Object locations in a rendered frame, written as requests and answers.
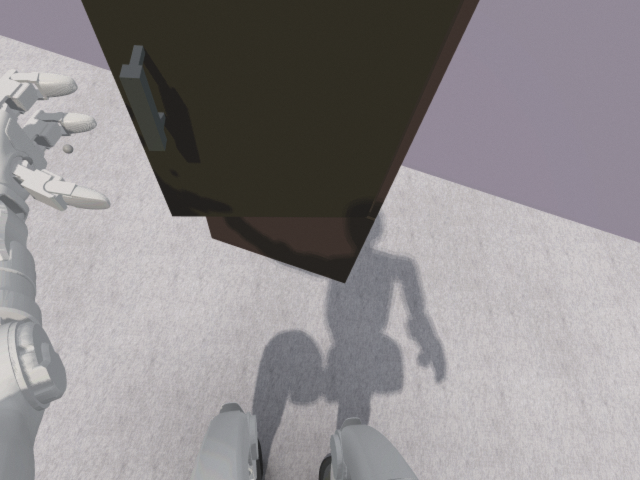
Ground right robot thigh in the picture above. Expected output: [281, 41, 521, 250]
[330, 425, 419, 480]

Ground robot left upper arm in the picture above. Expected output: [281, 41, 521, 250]
[0, 321, 67, 480]

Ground robot thigh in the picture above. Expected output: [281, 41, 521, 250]
[330, 425, 419, 480]
[190, 410, 258, 480]

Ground left robot thigh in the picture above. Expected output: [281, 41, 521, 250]
[190, 410, 258, 480]

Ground left robot hand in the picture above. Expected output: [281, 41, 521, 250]
[0, 69, 110, 211]

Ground cupboard door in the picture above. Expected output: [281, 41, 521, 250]
[81, 0, 461, 217]

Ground handle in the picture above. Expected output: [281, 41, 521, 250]
[119, 45, 167, 151]

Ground left robot forearm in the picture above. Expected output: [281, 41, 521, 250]
[0, 183, 42, 327]

